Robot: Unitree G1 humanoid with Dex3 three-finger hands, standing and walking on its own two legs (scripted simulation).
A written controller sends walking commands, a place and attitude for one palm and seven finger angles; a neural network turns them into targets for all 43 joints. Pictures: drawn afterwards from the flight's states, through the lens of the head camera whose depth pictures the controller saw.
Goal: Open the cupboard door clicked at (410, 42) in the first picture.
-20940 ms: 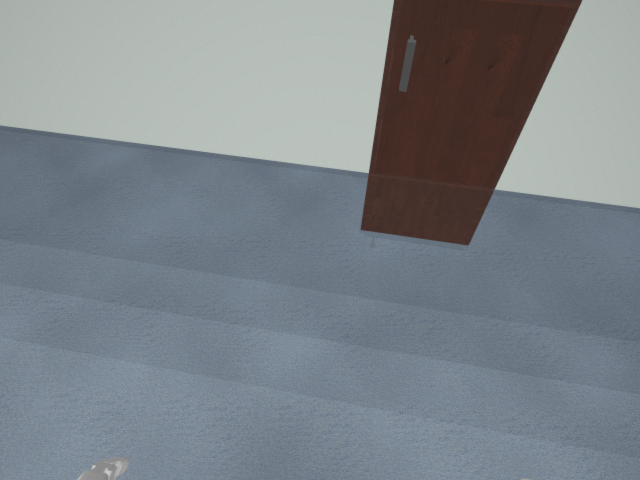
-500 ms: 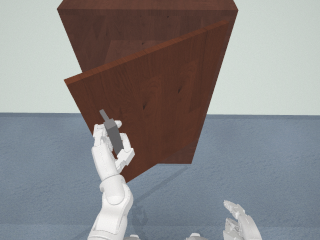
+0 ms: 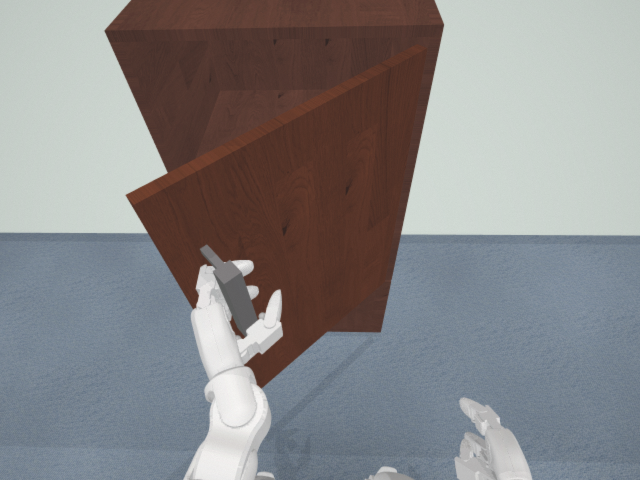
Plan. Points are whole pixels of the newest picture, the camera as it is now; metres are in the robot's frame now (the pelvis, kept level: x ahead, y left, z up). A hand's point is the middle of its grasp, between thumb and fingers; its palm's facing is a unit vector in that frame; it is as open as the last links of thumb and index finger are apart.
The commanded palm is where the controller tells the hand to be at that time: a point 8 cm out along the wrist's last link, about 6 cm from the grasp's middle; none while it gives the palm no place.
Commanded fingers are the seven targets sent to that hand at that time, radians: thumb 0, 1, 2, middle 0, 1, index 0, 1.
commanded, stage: open thumb and fingers to let go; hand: left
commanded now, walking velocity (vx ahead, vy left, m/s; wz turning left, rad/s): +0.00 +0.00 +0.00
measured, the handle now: (230, 292) +0.34 +0.13 +0.05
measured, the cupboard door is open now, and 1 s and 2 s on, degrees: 44 44 44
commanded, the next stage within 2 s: slide the hand sideways off the handle in 0.54 s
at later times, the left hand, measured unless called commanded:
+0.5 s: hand (259, 318) +0.30 +0.09 +0.05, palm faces +0.36 -0.93 -0.02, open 14.8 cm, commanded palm +0.26 +0.14 +0.05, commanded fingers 0.00 -0.50 0.30 -0.15 -0.30 -0.15 -0.30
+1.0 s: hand (248, 345) +0.27 +0.10 +0.05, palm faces -0.08 -1.00 +0.05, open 16.1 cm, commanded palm +0.24 +0.16 +0.05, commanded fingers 0.00 -0.50 0.30 -0.15 -0.30 -0.15 -0.30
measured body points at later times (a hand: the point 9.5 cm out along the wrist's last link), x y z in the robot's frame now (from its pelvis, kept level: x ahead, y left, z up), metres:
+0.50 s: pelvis +0.00 +0.02 +0.00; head +0.03 +0.01 +0.45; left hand +0.28 +0.14 +0.05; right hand +0.17 -0.20 -0.10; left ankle +0.01 +0.16 -0.68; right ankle +0.03 -0.06 -0.68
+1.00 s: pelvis -0.01 +0.06 -0.01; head +0.03 +0.04 +0.44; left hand +0.26 +0.15 +0.05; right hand +0.15 -0.17 -0.09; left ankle +0.01 +0.16 -0.68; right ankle +0.03 -0.06 -0.68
